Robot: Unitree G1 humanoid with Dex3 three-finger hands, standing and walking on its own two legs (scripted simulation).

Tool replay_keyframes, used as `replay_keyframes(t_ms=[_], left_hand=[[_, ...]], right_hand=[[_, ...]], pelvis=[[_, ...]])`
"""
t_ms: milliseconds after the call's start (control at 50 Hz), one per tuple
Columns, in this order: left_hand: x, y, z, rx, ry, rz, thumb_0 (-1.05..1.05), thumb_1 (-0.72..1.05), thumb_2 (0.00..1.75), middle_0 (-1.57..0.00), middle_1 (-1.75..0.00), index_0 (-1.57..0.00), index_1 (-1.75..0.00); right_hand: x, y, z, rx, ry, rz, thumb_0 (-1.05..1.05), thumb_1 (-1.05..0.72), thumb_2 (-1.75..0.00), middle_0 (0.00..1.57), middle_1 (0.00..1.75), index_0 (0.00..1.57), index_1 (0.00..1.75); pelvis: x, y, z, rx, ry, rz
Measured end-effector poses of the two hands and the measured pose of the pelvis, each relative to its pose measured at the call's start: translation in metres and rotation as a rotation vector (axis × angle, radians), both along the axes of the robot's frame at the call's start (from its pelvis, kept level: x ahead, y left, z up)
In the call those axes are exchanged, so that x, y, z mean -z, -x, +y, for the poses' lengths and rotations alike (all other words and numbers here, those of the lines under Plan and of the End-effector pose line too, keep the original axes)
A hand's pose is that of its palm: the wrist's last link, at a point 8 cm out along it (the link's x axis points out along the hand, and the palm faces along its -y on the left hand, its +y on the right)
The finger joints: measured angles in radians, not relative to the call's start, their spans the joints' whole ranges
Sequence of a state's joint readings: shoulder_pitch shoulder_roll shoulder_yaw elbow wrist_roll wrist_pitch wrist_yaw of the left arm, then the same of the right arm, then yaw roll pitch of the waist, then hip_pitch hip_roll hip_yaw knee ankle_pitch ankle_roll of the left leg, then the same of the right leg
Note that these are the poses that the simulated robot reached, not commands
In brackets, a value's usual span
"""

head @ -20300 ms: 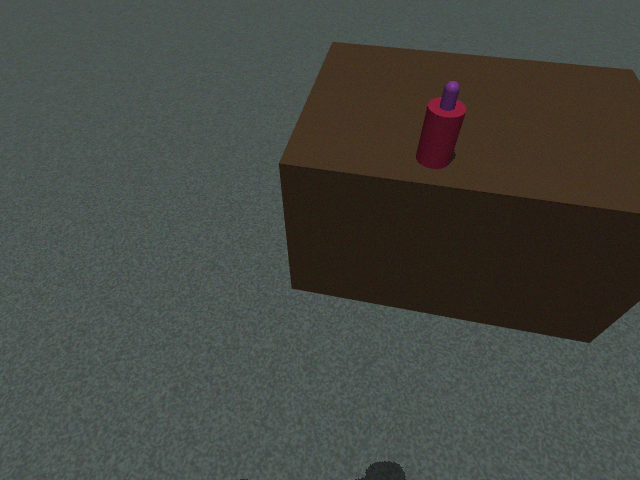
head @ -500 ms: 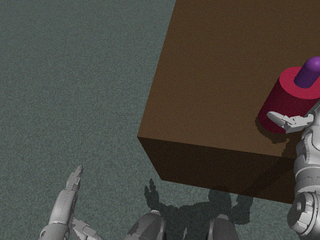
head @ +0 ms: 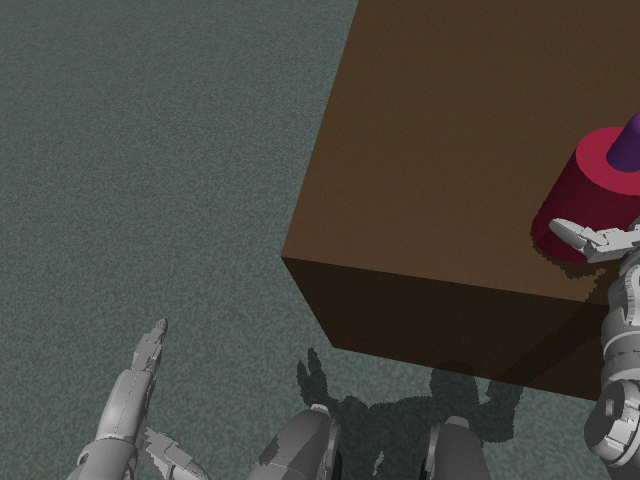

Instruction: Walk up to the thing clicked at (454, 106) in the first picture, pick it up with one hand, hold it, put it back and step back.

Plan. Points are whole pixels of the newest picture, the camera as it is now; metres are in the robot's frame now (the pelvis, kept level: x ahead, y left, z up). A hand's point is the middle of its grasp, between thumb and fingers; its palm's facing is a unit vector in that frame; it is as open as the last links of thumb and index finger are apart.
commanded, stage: lower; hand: right
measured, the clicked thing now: (604, 185) +0.48 -0.23 +0.05
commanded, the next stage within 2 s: loosen in 0.16 s
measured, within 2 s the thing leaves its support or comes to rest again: rests again in 0.02 s
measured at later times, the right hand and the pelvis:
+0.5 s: hand (604, 207) +0.47 -0.24 +0.01, palm faces +0.28 +0.96 +0.00, open 12.0 cm; pelvis +0.00 +0.00 -0.01, yaw +0 degrees
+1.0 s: hand (619, 203) +0.47 -0.25 +0.02, palm faces +0.30 +0.95 +0.00, open 16.9 cm; pelvis +0.01 +0.00 +0.00, yaw +0 degrees
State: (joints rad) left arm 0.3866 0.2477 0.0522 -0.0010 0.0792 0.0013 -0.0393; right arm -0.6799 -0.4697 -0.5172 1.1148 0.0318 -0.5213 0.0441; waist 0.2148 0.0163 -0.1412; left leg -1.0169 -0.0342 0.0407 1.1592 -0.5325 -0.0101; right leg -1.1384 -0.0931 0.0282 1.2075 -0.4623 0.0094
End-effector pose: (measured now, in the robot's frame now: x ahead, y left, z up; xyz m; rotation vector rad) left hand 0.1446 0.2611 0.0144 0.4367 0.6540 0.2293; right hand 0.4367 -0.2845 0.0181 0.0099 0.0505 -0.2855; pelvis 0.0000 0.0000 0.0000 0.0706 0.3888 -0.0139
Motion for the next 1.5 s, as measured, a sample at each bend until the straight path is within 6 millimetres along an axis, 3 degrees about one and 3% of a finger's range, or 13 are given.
replay_keyframes(t_ms=[380, 560, 720, 900, 1060, 1200, 1300, 1360, 1500], left_hand=[[0.006, 0.0, -0.005, 0.021, -0.004, -0.004, -0.01, -0.53, 0.06, -0.05, -0.05, -0.06, -0.05], [0.003, 0.001, -0.006, 0.015, -0.01, -0.005, -0.01, -0.52, 0.06, -0.05, -0.05, -0.06, -0.05], [0.004, -0.001, -0.008, 0.011, -0.009, 0.005, -0.01, -0.54, 0.07, -0.05, -0.05, -0.06, -0.06], [-0.003, -0.005, -0.009, 0.01, -0.006, -0.014, -0.01, -0.53, 0.06, -0.05, -0.05, -0.06, -0.06], [-0.016, -0.003, -0.004, 0.0, -0.012, -0.013, -0.01, -0.52, 0.05, -0.06, -0.05, -0.06, -0.05], [-0.009, -0.004, -0.005, -0.023, 0.041, 0.031, -0.01, -0.52, 0.05, -0.05, -0.05, -0.06, -0.05], [-0.009, -0.012, -0.015, -0.011, 0.096, 0.016, -0.01, -0.53, 0.05, -0.05, -0.05, -0.06, -0.05], [-0.013, -0.017, -0.023, 0.002, 0.137, 0.001, -0.01, -0.53, 0.06, -0.05, -0.05, -0.06, -0.05], [-0.011, -0.012, -0.026, -0.006, 0.195, 0.08, -0.01, -0.52, 0.06, -0.06, -0.05, -0.06, -0.05]], right_hand=[[0.011, -0.002, -0.002, 0.002, -0.001, -0.025, 0.0, 0.61, -0.92, 0.64, 0.96, 0.67, 0.96], [0.016, -0.002, -0.004, -0.001, 0.007, -0.003, 0.0, 0.58, -0.6, 0.73, 0.73, 0.76, 0.73], [0.018, -0.002, -0.002, 0.0, 0.0, -0.006, -0.01, 0.6, -0.3, 0.56, 0.47, 0.59, 0.47], [0.015, -0.002, -0.003, 0.0, 0.008, -0.005, -0.01, 0.6, -0.19, 0.3, 0.28, 0.32, 0.28], [-0.019, -0.001, -0.026, 0.041, 0.021, -0.043, -0.01, 0.6, -0.1, 0.13, 0.14, 0.15, 0.14], [-0.083, -0.002, -0.061, 0.074, 0.063, -0.087, -0.02, 0.6, -0.05, 0.07, 0.08, 0.08, 0.08], [-0.122, -0.002, -0.074, 0.047, 0.054, -0.064, -0.01, 0.6, -0.04, 0.06, 0.06, 0.06, 0.06], [-0.129, 0.002, -0.08, 0.038, 0.1, 0.018, -0.01, 0.58, -0.04, 0.05, 0.06, 0.06, 0.06], [-0.123, 0.024, -0.107, 0.155, 0.179, 0.243, -0.01, 0.54, -0.04, 0.06, 0.06, 0.07, 0.06]], pelvis=[[0.012, 0.003, 0.0, 0.002, -0.008, 0.024], [0.012, 0.002, -0.002, 0.003, -0.01, 0.027], [0.011, -0.001, -0.004, 0.0, -0.011, 0.029], [0.008, -0.004, -0.005, -0.001, -0.01, 0.02], [-0.004, -0.007, -0.004, 0.003, -0.007, -0.013], [-0.021, -0.011, -0.005, 0.012, -0.001, -0.054], [-0.033, -0.015, -0.007, 0.02, 0.005, -0.086], [-0.04, -0.016, -0.007, 0.016, 0.012, -0.104], [-0.055, -0.02, -0.008, 0.01, 0.026, -0.134]])
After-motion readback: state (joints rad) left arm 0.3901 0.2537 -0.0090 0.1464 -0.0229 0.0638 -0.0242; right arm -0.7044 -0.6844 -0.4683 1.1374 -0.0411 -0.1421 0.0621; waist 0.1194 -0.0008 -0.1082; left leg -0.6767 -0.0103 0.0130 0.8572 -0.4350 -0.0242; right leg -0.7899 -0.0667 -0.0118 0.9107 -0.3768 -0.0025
